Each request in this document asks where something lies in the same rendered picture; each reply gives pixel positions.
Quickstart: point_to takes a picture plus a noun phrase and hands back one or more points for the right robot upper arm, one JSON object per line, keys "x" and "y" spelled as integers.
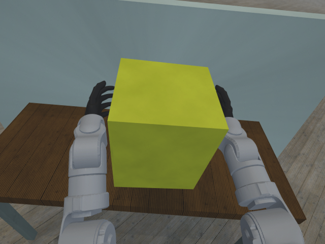
{"x": 269, "y": 226}

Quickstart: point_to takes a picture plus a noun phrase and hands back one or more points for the robot left hand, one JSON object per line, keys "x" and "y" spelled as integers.
{"x": 94, "y": 105}

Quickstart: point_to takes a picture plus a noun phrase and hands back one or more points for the left robot forearm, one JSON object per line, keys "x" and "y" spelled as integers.
{"x": 87, "y": 194}

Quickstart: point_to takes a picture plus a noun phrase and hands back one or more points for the carton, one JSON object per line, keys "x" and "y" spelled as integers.
{"x": 165, "y": 124}

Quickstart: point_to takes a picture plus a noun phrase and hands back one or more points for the table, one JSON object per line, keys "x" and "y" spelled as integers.
{"x": 34, "y": 167}

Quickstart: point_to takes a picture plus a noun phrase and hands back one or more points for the left robot upper arm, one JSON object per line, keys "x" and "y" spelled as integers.
{"x": 89, "y": 232}

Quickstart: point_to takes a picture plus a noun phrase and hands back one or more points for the right robot forearm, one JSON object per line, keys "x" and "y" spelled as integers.
{"x": 253, "y": 186}

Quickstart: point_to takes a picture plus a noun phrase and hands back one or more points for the robot right hand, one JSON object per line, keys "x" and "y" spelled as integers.
{"x": 224, "y": 101}

